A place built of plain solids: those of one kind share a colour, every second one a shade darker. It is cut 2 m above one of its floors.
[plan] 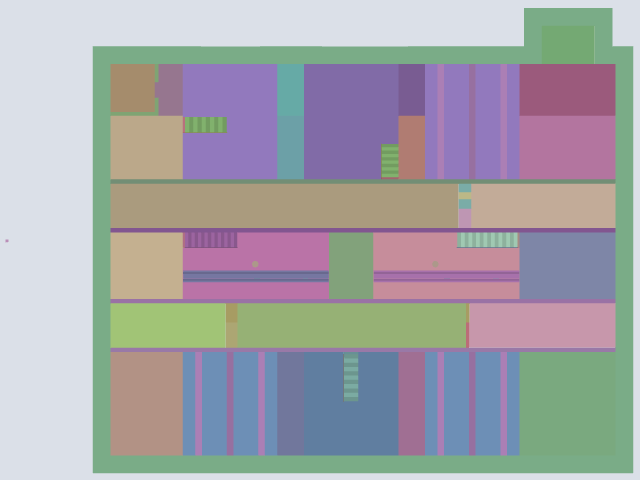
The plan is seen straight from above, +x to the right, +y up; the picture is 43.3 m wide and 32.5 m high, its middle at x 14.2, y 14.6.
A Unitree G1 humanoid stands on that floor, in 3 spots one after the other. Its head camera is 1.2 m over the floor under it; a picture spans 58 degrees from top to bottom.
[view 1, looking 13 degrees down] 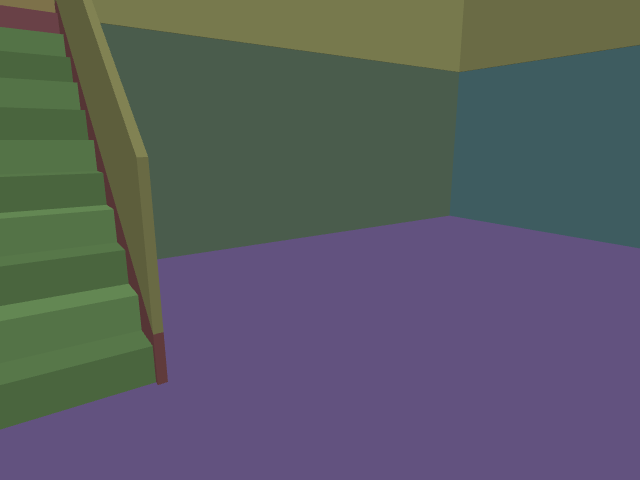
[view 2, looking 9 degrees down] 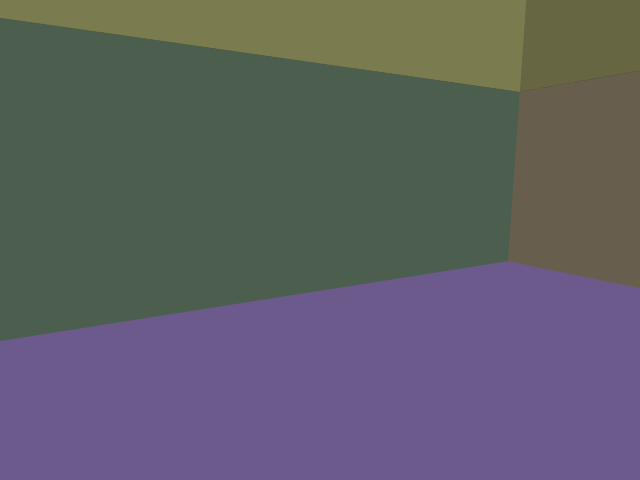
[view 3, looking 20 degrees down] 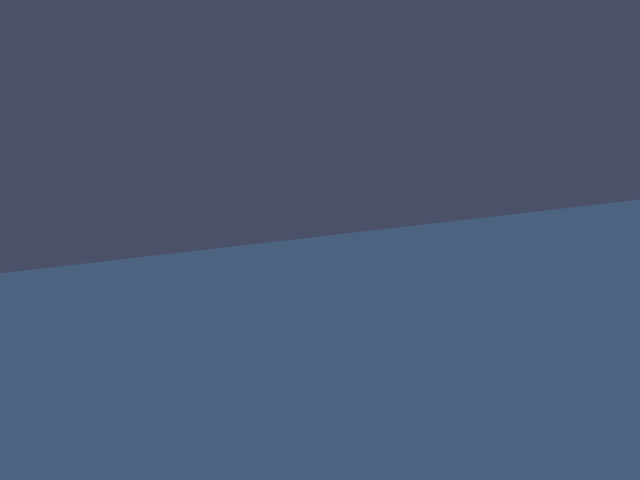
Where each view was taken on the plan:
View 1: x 18.83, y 23.21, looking -125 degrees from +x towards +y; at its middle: floor_basins_concrete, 5.33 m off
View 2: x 9.98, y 22.41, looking -120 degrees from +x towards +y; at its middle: floor_hall7a_concrete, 4.33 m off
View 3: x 16.31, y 1.58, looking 161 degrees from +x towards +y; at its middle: floor_basinn_concrete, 3.51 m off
